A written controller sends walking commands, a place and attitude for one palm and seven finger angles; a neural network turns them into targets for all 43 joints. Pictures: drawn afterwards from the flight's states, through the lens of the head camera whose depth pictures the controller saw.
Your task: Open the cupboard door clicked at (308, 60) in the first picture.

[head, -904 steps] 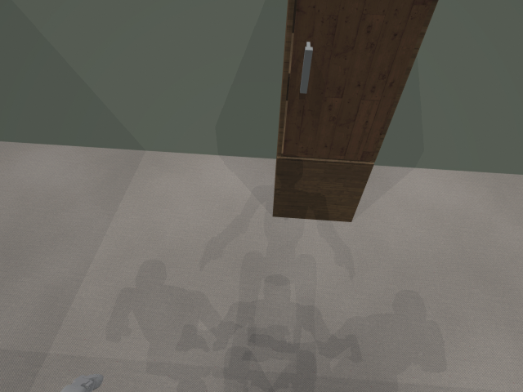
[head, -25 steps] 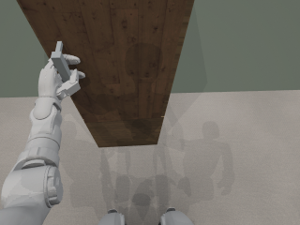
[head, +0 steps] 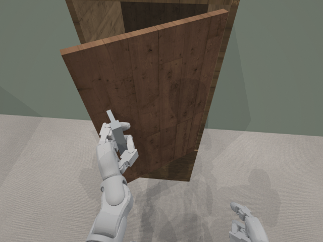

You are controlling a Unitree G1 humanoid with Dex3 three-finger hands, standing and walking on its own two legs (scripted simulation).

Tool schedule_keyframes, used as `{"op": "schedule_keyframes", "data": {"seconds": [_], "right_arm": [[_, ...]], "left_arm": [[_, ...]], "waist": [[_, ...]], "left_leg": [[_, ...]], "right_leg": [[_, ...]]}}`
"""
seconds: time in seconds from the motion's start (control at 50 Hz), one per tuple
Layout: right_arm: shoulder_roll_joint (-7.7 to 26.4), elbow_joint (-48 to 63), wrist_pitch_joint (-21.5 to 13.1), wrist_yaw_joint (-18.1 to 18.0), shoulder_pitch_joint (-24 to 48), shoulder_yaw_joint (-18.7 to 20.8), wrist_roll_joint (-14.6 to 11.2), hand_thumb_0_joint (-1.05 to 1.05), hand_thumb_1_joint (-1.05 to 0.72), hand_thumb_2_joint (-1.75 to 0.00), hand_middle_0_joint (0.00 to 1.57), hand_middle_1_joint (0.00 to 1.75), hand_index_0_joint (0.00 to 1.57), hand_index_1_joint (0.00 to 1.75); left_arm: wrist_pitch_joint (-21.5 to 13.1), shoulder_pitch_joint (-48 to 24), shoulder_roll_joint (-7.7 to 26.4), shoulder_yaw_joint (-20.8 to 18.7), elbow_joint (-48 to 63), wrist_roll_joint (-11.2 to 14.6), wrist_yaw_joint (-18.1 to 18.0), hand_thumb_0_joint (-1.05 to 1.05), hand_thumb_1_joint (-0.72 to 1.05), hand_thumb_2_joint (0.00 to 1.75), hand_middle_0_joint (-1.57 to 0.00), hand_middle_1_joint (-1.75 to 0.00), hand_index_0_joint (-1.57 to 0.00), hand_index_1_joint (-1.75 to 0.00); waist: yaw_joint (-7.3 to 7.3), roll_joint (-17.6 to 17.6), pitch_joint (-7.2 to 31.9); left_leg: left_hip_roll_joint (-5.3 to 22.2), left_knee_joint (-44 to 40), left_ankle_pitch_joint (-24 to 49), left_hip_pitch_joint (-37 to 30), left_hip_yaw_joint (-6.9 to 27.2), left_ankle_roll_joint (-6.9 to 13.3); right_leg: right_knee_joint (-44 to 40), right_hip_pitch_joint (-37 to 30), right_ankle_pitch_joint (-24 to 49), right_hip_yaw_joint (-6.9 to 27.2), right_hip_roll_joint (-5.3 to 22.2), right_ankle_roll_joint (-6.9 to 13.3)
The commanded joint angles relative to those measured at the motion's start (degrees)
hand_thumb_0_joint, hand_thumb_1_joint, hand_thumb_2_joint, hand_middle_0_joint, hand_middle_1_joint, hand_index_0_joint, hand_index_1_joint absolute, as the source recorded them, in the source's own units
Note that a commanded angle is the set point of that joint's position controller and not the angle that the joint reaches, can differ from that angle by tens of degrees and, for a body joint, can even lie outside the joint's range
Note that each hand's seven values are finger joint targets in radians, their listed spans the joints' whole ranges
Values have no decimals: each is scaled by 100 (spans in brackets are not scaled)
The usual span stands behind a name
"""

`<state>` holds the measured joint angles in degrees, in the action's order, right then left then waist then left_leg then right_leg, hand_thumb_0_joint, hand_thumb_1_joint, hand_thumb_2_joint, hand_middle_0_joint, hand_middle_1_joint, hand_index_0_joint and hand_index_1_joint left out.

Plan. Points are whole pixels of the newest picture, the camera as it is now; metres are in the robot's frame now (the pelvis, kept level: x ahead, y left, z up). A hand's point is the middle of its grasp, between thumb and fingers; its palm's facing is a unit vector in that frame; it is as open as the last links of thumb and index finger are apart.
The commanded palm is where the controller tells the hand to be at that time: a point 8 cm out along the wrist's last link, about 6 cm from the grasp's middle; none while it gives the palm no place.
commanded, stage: pull the door open along its arc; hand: left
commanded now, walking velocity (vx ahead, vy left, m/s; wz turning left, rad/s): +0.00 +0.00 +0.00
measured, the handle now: (117, 135) +0.36 +0.13 +0.07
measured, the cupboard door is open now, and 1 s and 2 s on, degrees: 33 48 50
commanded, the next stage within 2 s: open thumb and fingers to let go in 0.28 s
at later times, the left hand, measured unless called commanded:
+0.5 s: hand (154, 174) +0.26 +0.03 +0.07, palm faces +0.31 -0.95 -0.03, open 6.2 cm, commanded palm +0.21 +0.08 +0.07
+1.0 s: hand (152, 177) +0.25 +0.04 +0.07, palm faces +0.30 -0.95 -0.02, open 13.6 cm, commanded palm +0.21 +0.07 +0.07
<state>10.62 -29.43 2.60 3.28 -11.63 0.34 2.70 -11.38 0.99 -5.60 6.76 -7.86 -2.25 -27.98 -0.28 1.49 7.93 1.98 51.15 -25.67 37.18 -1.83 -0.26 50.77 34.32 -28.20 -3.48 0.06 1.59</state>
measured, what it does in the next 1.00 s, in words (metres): stands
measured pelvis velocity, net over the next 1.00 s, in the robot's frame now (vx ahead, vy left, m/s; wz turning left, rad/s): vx -0.02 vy -0.03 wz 0.04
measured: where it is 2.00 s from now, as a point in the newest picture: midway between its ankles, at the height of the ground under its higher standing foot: outside the picture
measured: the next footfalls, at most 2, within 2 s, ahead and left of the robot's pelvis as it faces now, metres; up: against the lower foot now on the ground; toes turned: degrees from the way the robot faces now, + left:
none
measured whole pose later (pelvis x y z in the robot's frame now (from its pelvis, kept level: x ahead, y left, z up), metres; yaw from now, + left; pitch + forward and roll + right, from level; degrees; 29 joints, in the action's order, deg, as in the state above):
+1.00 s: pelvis -0.02 -0.03 +0.00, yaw +2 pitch +8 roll +1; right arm 10.8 -31.0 0.2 0.7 -12.1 -0.1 2.7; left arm -11.4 9.9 -4.2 15.7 -3.1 -3.7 -29.3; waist -0.6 2.2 6.8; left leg 1.6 50.1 -23.2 34.9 0.9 -2.4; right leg 52.1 32.2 -28.1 -5.8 0.1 3.9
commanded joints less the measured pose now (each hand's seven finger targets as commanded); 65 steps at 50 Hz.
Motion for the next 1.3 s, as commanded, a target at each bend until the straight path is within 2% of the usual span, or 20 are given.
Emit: {"op": "schedule_keyframes", "data": {"seconds": [0.0, 0.08, 0.1, 0.18, 0.24, 0.34, 0.36, 0.4, 0.46, 0.52, 0.58, 0.64, 0.76, 0.8, 0.86, 0.92, 1.08, 1.16, 1.24, 1.28], "right_arm": [[585, 796, -146, -153, 81, 199, 71, 0, -90, -90, 20, 30, 20, 30], [465, 901, -196, -155, 344, 118, 17, 0, -90, -90, 20, 30, 20, 30], [448, 922, -234, -139, 359, 110, 0, 0, -90, -90, 20, 30, 20, 30], [399, 1057, -349, -87, 501, 37, -39, 0, -90, -90, 20, 30, 20, 30], [382, 1114, -380, -71, 591, 3, -51, 0, -90, -90, 20, 30, 20, 30], [407, 926, -433, -165, 621, -24, 32, 0, -90, -90, 20, 30, 20, 30], [419, 816, -444, -206, 603, -31, 50, 0, -90, -90, 20, 30, 20, 30], [404, 815, -489, -238, 612, 16, 59, 0, -90, -90, 20, 30, 20, 30], [407, 807, -504, -253, 516, 38, 42, 0, -90, -90, 20, 30, 20, 30], [438, 765, -504, -271, 480, 55, 27, 0, -90, -90, 20, 30, 20, 30], [457, 736, -523, -284, 474, 61, 38, 0, -90, -90, 20, 30, 20, 30], [455, 761, -534, -281, 460, 78, 34, 0, -90, -90, 20, 30, 20, 30], [466, 756, -517, -305, 518, 73, 18, 0, -90, -90, 20, 30, 20, 30], [470, 751, -533, -306, 505, 94, 20, 0, -90, -90, 20, 30, 20, 30], [459, 783, -545, -287, 503, 90, 13, 0, -90, -90, 20, 30, 20, 30], [454, 831, -554, -275, 529, 88, 4, 0, -90, -90, 20, 30, 20, 30], [461, 821, -577, -234, 614, 62, 10, 0, -90, -90, 20, 30, 20, 30], [456, 819, -556, -222, 652, 43, 6, 0, -90, -90, 20, 30, 20, 30], [450, 775, -522, -203, 734, 38, 0, 0, -90, -90, 20, 30, 20, 30], [444, 764, -527, -187, 770, 33, -4, 0, -90, -90, 20, 30, 20, 30]], "left_arm": [[-190, -622, -279, 652, 1622, -503, -342, 0, 90, 90, -40, -135, -40, -135], [-158, -18, -745, 1228, 2027, -515, -259, 0, 90, 90, -40, -135, -40, -135], [-132, 186, -861, 1384, 2119, -498, -229, 0, 90, 90, -40, -135, -40, -135], [-28, 1138, -953, 1532, 2579, -307, -115, 0, 90, 90, -40, -135, -40, -135], [46, 1929, -791, 1379, 2870, -206, -43, 0, 90, 90, -40, -135, -40, -135], [47, 896, -555, 947, 2494, -238, -298, 0, 90, 90, -40, -135, -40, -135], [-14, 282, -410, 793, 2350, -242, -373, 0, 90, 90, -40, -135, -40, -135], [-105, 450, -341, 716, 2268, -262, -368, 0, 76, 84, -39, -134, -39, -134], [-186, 505, -395, 783, 2246, -214, -271, 0, 55, 75, -38, -131, -38, -131], [-256, 312, -361, 829, 2108, -231, -181, 0, 34, 66, -36, -129, -36, -129], [-349, 86, -373, 868, 2063, -242, -155, 0, 13, 57, -35, -127, -35, -127], [-411, 193, -352, 842, 2023, -232, -115, 0, -8, 48, -33, -124, -33, -124], [-458, -94, -339, 845, 1890, -242, -118, 0, -50, 30, -30, -120, -30, -120], [-465, -104, -301, 790, 1818, -257, -155, 0, -50, 30, -30, -120, -30, -120], [-451, -50, -462, 909, 1832, -270, -195, 0, -50, 30, -27, -105, -27, -105], [-421, 46, -524, 956, 1818, -252, -220, 0, -50, 30, -25, -90, -25, -90], [-281, -429, -700, 1086, 1767, -310, -415, 0, -50, 30, -18, -50, -18, -50], [-179, -537, -780, 1145, 1675, -296, -449, 0, -50, 30, -15, -30, -15, -30], [-92, -818, -848, 1151, 1591, -321, -543, 0, -50, 30, -15, -30, -15, -30], [-52, -908, -972, 1230, 1476, -327, -562, 0, -50, 30, -15, -30, -15, -30]], "waist": [[-184, -659, 1281], [-138, -239, 1198], [-161, -309, 1196], [-71, -387, 1144], [43, -450, 1028], [-39, -575, 681], [-132, -710, 621], [-24, -710, 749], [-11, -728, 1019], [-96, -918, 893], [-141, -779, 896], [-79, -847, 1016], [-112, -782, 863], [-84, -860, 896], [-76, -661, 949], [-35, -734, 941], [-66, -456, 894], [-66, -545, 805], [-52, -305, 855], [-86, -381, 788]], "left_leg": [[-150, -441, 2219, -1093, 141, 102], [-189, -464, 2087, -1212, 162, 103], [-175, -449, 2146, -1243, 192, 116], [-234, -463, 1979, -1203, 206, 98], [-255, -493, 1942, -1173, 193, 78], [-334, -370, 1534, -910, 230, 64], [-345, -309, 1415, -803, 260, 65], [-361, -305, 1371, -775, 246, 61], [-380, -329, 1458, -775, 231, 59], [-362, -334, 1364, -713, 259, 80], [-359, -300, 1262, -713, 268, 90], [-363, -319, 1251, -659, 277, 93], [-355, -312, 1113, -651, 260, 105], [-335, -332, 1124, -684, 278, 113], [-332, -347, 1185, -771, 239, 111], [-329, -375, 1209, -780, 232, 111], [-309, -370, 1151, -897, 235, 116], [-301, -393, 1118, -875, 256, 112], [-278, -422, 1083, -935, 281, 100], [-271, -410, 1028, -919, 293, 102]], "right_leg": [[-701, -885, 3064, 52, -46, -50], [-743, -931, 3036, 51, 7, -36], [-749, -962, 3088, 39, 0, -34], [-833, -1191, 3394, 74, 77, -113], [-889, -1332, 3559, 98, 102, -133], [-1013, -962, 3168, 281, 185, -212], [-1044, -841, 3054, 379, 236, -253], [-1137, -950, 2940, 526, 275, -263], [-1108, -1190, 3314, 619, 343, -301], [-1162, -1109, 3169, 651, 370, -323], [-1172, -964, 2907, 680, 387, -322], [-1146, -1056, 2872, 701, 398, -311], [-1215, -858, 2369, 704, 378, -271], [-1191, -830, 2224, 623, 333, -236], [-1090, -762, 2286, 489, 276, -203], [-1067, -776, 2231, 419, 234, -183], [-959, -445, 1662, 197, 86, -68], [-953, -399, 1510, 137, 53, -44], [-873, -286, 1278, 58, 5, 15], [-885, -199, 1156, 30, -7, 14]]}}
